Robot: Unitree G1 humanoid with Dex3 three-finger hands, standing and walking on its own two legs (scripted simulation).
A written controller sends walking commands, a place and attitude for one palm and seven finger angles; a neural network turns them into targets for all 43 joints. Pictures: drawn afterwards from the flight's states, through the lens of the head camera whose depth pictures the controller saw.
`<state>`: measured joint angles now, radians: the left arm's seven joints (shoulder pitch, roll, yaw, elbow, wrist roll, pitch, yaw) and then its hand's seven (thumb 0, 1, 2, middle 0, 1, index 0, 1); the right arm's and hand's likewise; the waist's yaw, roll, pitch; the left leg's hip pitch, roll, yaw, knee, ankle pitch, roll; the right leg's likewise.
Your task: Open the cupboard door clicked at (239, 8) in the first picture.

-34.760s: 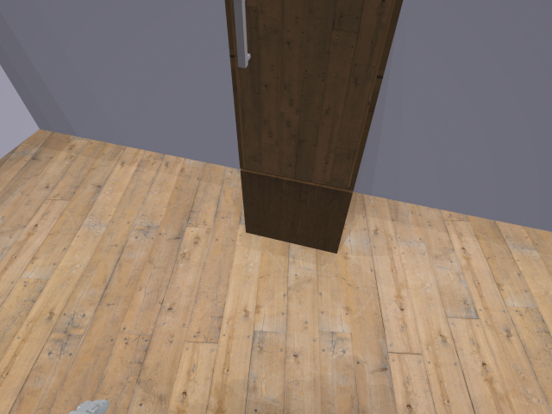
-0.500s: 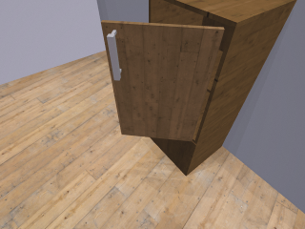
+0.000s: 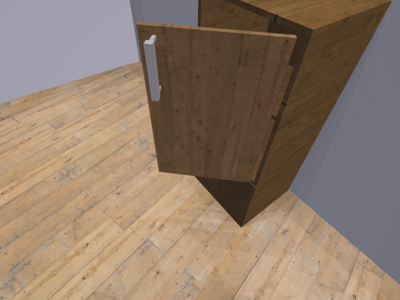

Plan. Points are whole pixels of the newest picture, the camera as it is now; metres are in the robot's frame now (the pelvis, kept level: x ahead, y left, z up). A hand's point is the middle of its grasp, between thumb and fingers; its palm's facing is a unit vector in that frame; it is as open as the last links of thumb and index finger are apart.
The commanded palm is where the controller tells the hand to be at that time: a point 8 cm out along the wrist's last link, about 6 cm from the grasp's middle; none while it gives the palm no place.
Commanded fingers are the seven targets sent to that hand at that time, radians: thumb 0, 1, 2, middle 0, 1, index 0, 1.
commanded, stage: look again from close up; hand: left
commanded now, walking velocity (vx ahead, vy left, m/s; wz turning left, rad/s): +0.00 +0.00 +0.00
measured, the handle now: (154, 69) +0.63 +0.17 +0.14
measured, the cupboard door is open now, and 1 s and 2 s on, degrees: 45 45 45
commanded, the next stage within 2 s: shuffle to correct the standing spot in 0.58 s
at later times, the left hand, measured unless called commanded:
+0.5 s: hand out of the picture +0.01 +0.16 -0.18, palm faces +0.01 -0.98 -0.18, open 7.4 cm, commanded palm none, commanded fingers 0.00 0.90 0.90 -0.20 -0.30 -0.20 -0.30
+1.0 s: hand out of the picture +0.01 +0.16 -0.19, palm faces +0.06 -0.99 -0.14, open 7.4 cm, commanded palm none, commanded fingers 0.00 0.90 0.90 -0.20 -0.30 -0.20 -0.30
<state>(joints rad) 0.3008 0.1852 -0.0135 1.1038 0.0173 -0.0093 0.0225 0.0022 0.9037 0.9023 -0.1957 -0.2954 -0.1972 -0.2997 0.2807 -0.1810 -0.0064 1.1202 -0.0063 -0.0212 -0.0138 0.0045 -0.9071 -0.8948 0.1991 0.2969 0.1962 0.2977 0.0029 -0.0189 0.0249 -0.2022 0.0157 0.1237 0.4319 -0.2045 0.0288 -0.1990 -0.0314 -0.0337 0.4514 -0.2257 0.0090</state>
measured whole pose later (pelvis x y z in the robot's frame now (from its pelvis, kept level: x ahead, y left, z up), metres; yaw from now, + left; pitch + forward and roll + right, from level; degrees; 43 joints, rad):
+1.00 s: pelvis +0.05 +0.00 -0.01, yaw -1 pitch -1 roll -1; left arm 0.39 0.13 0.03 1.09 0.02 -0.01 0.01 0.00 0.90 0.90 -0.20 -0.30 -0.20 -0.30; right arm 0.34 -0.14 -0.02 1.13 -0.01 -0.02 -0.01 0.00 -0.91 -0.89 0.20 0.30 0.20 0.30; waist 0.02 -0.01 0.01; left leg -0.21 0.05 0.14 0.58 -0.36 0.02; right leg -0.19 -0.01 -0.02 0.54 -0.34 0.00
